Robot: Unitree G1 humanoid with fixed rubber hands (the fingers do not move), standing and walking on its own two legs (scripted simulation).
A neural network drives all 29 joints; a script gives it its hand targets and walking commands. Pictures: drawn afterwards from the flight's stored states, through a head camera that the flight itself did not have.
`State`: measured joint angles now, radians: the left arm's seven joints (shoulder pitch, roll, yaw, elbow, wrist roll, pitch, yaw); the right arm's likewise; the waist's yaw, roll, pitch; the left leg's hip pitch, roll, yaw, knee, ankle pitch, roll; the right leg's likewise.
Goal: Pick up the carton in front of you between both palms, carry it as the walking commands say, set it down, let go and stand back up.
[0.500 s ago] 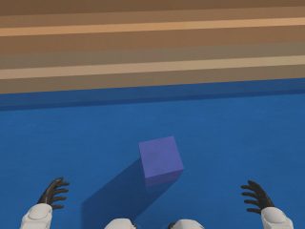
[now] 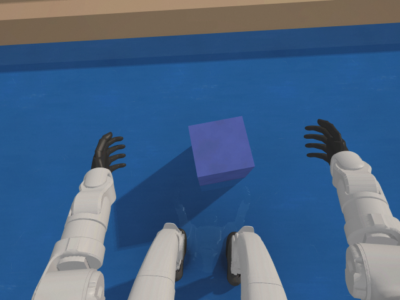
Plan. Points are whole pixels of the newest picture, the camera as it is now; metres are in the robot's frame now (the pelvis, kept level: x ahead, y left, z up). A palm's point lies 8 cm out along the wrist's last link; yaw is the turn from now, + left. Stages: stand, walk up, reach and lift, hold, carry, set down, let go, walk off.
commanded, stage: reach and lift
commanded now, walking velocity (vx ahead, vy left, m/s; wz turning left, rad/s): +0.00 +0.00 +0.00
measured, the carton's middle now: (219, 154) +0.50 -0.03 -0.57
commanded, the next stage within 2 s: none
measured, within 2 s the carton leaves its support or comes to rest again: neither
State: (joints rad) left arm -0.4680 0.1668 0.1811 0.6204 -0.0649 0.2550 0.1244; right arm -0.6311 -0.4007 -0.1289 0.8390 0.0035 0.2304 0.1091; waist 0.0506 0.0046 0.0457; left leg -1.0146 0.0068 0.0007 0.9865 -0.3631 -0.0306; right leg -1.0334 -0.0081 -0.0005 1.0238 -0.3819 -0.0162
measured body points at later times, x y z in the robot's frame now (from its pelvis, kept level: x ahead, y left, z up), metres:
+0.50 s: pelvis -0.03 -0.02 -0.04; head +0.31 -0.04 +0.26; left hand +0.48 +0.17 -0.16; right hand +0.57 -0.21 -0.15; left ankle +0.05 +0.14 -0.66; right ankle +0.05 -0.11 -0.66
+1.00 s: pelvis -0.04 +0.01 -0.21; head +0.33 -0.03 +0.04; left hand +0.47 +0.17 -0.38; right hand +0.54 -0.21 -0.39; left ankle +0.05 +0.14 -0.66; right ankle +0.05 -0.11 -0.66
